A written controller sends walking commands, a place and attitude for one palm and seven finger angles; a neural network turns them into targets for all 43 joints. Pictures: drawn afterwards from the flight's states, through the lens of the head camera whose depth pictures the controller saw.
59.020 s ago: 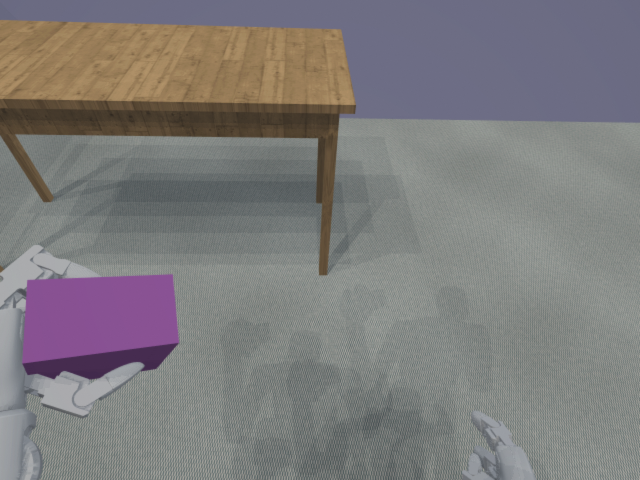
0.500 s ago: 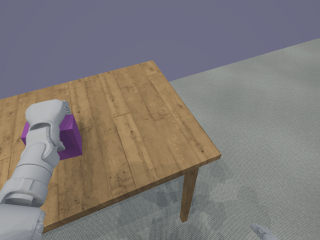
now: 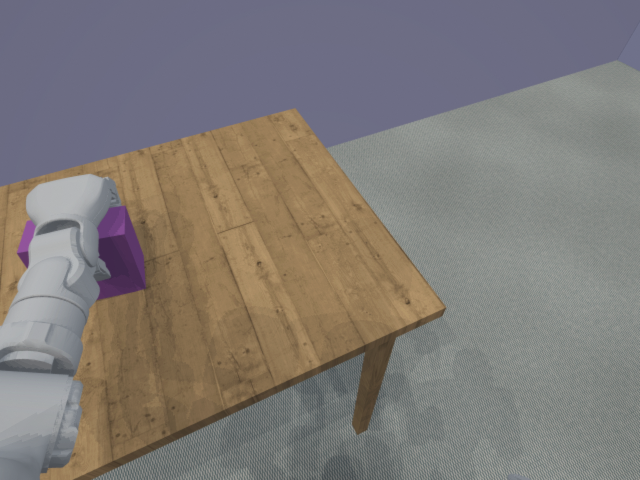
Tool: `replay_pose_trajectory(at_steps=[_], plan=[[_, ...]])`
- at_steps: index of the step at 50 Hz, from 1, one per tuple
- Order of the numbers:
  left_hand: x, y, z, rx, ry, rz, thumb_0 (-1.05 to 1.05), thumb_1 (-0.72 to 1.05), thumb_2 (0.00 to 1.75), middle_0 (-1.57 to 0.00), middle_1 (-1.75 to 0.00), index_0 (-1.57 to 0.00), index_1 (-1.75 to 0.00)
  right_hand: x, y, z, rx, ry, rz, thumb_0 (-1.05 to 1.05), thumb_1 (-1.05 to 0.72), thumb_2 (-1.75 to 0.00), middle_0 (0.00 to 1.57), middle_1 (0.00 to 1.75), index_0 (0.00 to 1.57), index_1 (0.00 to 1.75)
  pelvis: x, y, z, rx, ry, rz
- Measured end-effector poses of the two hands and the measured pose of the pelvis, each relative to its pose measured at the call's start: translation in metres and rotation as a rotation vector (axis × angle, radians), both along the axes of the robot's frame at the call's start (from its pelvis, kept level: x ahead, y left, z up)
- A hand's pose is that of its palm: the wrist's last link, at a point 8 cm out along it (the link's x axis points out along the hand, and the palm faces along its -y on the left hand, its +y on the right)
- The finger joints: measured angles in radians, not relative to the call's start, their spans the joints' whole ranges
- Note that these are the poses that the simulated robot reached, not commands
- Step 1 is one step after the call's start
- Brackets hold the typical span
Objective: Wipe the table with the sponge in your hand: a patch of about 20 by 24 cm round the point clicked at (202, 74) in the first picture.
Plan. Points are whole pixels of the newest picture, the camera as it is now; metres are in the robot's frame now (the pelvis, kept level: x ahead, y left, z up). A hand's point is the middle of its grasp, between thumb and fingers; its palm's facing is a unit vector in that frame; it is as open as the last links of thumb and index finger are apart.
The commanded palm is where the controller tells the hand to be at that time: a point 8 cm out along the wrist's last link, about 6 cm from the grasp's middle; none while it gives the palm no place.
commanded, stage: slide back across to the first lane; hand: left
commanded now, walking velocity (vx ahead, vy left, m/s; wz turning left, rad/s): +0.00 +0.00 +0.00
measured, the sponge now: (94, 265) +0.38 +0.34 +0.03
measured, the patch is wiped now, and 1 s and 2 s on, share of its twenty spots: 1.00 1.00 1.00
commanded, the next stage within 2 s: wipe back along the first lane in 0.56 s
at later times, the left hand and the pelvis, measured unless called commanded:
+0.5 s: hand (35, 255) +0.36 +0.38 +0.09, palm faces -0.11 -0.02 -0.99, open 10.3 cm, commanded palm +0.34 +0.38 +0.14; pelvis +0.01 +0.01 +0.01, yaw +1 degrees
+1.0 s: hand (15, 276) +0.33 +0.39 +0.09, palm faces -0.06 -0.02 -1.00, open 10.3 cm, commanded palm +0.30 +0.38 +0.12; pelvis +0.01 +0.02 +0.00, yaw +1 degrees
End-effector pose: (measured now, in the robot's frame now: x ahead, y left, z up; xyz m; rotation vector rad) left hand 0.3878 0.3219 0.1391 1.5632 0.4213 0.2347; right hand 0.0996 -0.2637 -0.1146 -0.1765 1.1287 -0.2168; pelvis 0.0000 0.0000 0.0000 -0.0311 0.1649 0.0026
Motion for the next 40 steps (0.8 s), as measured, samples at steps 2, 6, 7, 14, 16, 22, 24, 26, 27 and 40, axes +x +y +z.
replay_pose_trajectory(at_steps=[2, 6, 7, 14, 16, 22, 24, 26, 27, 40], plan=[[-0.001, 0.001, 0.000, -0.002, -0.006, -0.005, 0.00, -0.60, 1.08, -0.75, -1.35, -0.77, -1.36, -0.001, 0.001, 0.000, 0.003, 0.003, -0.005, 0.01, -0.90, -0.90, 0.20, 0.29, 0.20, 0.30, 0.001, 0.002, 0.000, 0.000, -0.001, -0.003], [-0.005, 0.004, 0.000, -0.020, -0.031, -0.003, 0.00, -0.60, 1.08, -0.74, -1.35, -0.76, -1.37, 0.001, 0.005, 0.001, 0.011, 0.000, -0.011, 0.01, -0.90, -0.90, 0.20, 0.29, 0.20, 0.30, 0.005, 0.004, 0.002, 0.000, -0.012, -0.008], [-0.006, 0.006, 0.000, -0.026, -0.038, 0.001, 0.00, -0.59, 1.08, -0.74, -1.35, -0.76, -1.37, 0.002, 0.006, 0.001, 0.013, -0.003, -0.011, 0.01, -0.90, -0.90, 0.20, 0.29, 0.20, 0.30, 0.006, 0.005, 0.002, 0.000, -0.015, -0.009], [-0.019, 0.026, 0.006, -0.002, -0.048, 0.050, 0.00, -0.58, 1.07, -0.72, -1.36, -0.74, -1.38, 0.020, 0.011, 0.008, 0.021, -0.041, 0.010, 0.01, -0.90, -0.90, 0.20, 0.29, 0.20, 0.30, 0.010, 0.007, 0.004, 0.001, -0.037, -0.005], [-0.024, 0.032, 0.007, 0.000, -0.040, 0.062, 0.00, -0.57, 1.07, -0.72, -1.36, -0.74, -1.39, 0.027, 0.013, 0.010, 0.021, -0.054, 0.020, 0.01, -0.90, -0.90, 0.20, 0.29, 0.20, 0.30, 0.011, 0.008, 0.005, 0.000, -0.042, -0.002], [-0.038, 0.045, 0.007, 0.000, -0.011, 0.068, 0.00, -0.56, 1.06, -0.71, -1.37, -0.73, -1.39, 0.048, 0.018, 0.016, 0.014, -0.093, 0.056, 0.01, -0.90, -0.90, 0.20, 0.29, 0.20, 0.30, 0.013, 0.011, 0.006, -0.002, -0.053, 0.012], [-0.041, 0.048, 0.007, -0.003, -0.006, 0.062, 0.00, -0.56, 1.06, -0.71, -1.37, -0.73, -1.39, 0.054, 0.020, 0.017, 0.011, -0.101, 0.069, 0.01, -0.90, -0.90, 0.20, 0.29, 0.20, 0.30, 0.013, 0.012, 0.006, -0.002, -0.055, 0.016], [-0.044, 0.051, 0.006, -0.013, -0.004, 0.056, 0.00, -0.55, 1.06, -0.71, -1.37, -0.72, -1.39, 0.059, 0.022, 0.018, 0.008, -0.107, 0.079, 0.01, -0.90, -0.90, 0.20, 0.29, 0.20, 0.30, 0.014, 0.012, 0.006, -0.002, -0.056, 0.017], [-0.045, 0.053, 0.006, -0.016, -0.004, 0.054, 0.00, -0.55, 1.06, -0.71, -1.37, -0.72, -1.39, 0.061, 0.022, 0.019, 0.007, -0.109, 0.083, 0.01, -0.90, -0.90, 0.20, 0.29, 0.20, 0.30, 0.014, 0.012, 0.006, -0.003, -0.056, 0.017], [-0.054, 0.071, 0.005, 0.015, 0.004, 0.052, 0.00, -0.55, 1.05, -0.71, -1.36, -0.73, -1.39, 0.053, 0.024, 0.013, 0.004, -0.065, 0.084, 0.01, -0.90, -0.90, 0.20, 0.29, 0.20, 0.30, 0.013, 0.015, 0.005, -0.008, -0.037, 0.018]])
